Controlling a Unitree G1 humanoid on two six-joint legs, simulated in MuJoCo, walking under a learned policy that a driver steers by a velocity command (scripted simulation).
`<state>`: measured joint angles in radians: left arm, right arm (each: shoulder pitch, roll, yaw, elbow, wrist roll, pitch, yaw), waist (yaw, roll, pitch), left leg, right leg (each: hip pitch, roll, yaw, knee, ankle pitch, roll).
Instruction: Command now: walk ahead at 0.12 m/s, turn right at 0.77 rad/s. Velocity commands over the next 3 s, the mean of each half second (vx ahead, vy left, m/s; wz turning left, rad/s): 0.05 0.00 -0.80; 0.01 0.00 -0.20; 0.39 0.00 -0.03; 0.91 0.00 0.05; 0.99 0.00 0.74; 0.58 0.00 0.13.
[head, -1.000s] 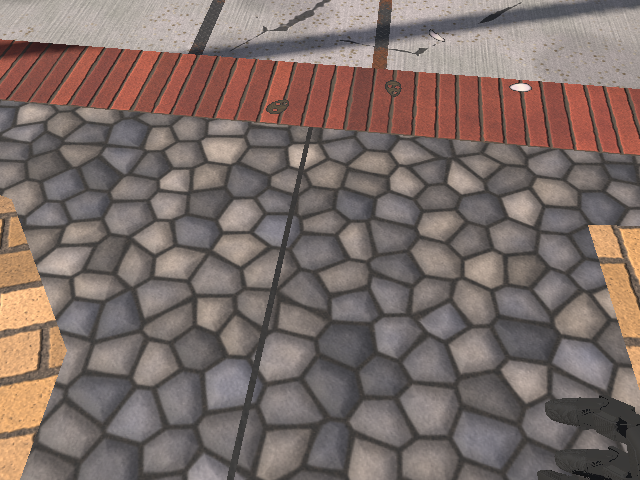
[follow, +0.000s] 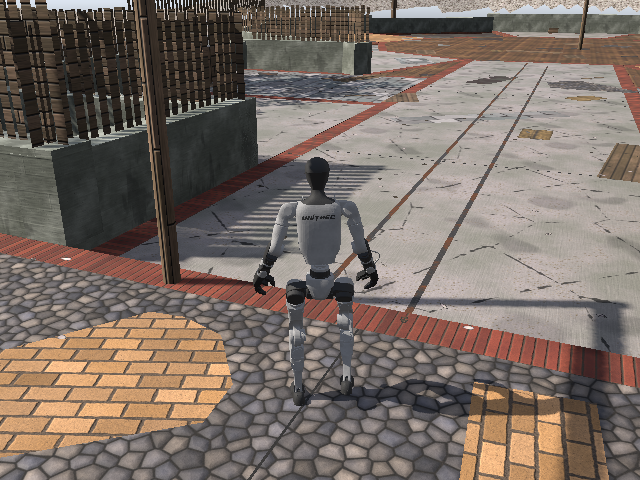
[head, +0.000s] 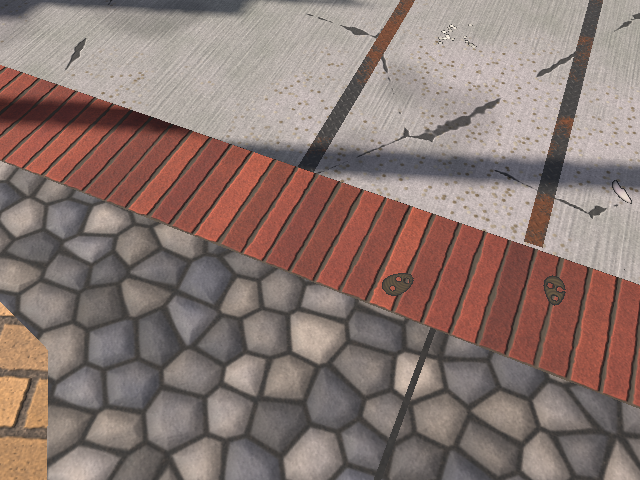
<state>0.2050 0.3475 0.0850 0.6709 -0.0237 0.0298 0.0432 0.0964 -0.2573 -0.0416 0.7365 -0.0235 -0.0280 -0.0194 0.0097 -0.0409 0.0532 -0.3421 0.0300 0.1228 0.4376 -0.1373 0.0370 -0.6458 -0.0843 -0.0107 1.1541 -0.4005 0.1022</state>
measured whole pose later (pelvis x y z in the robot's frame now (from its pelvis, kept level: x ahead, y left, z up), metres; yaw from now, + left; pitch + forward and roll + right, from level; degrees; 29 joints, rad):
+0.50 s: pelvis +0.08 -0.04 +0.00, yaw -24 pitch +4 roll +2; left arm 0.17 0.32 0.08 0.56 0.00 0.04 0.04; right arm 0.05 -0.30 -0.07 0.77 0.00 0.01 -0.02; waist 0.01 -0.01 0.03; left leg -0.52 -0.02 -0.08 0.82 -0.33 -0.07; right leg -0.39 0.08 0.13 0.52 -0.19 -0.04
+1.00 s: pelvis +0.09 -0.03 +0.00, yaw -29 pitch +0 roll +0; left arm 0.21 0.24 0.05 0.68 0.02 0.03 0.01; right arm 0.14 -0.22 -0.04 0.81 -0.01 0.00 -0.01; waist -0.01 0.00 0.03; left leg -0.27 0.02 -0.03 0.52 -0.24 -0.03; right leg -0.20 0.00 0.06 0.52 -0.31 0.01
